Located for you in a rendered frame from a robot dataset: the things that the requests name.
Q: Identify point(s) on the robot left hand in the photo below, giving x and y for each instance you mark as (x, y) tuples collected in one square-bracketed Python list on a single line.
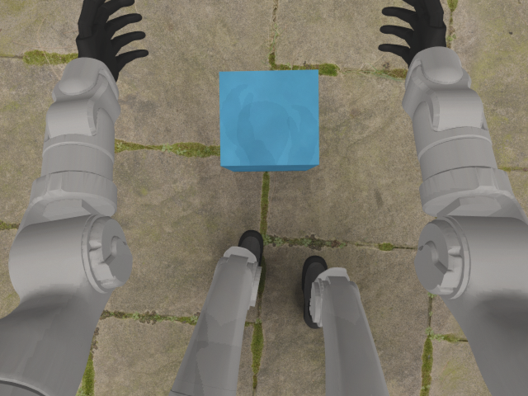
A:
[(95, 33)]

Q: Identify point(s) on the robot left shin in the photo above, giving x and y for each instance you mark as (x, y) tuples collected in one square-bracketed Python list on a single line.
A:
[(240, 251)]

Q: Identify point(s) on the robot left thigh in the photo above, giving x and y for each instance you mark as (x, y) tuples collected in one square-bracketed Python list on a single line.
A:
[(211, 362)]

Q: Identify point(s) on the robot right hand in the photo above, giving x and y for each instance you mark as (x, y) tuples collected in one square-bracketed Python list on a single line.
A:
[(428, 29)]

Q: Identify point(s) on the right robot upper arm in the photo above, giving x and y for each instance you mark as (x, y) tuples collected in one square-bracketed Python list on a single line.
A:
[(478, 265)]

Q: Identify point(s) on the left robot upper arm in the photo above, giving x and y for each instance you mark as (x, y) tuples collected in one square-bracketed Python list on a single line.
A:
[(64, 272)]

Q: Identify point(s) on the carton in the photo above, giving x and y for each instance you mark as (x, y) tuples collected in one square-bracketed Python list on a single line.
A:
[(269, 120)]

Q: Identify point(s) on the right robot forearm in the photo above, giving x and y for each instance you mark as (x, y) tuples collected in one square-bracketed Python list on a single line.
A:
[(454, 147)]

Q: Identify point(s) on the left robot forearm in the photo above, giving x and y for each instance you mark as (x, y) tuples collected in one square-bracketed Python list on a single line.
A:
[(79, 148)]

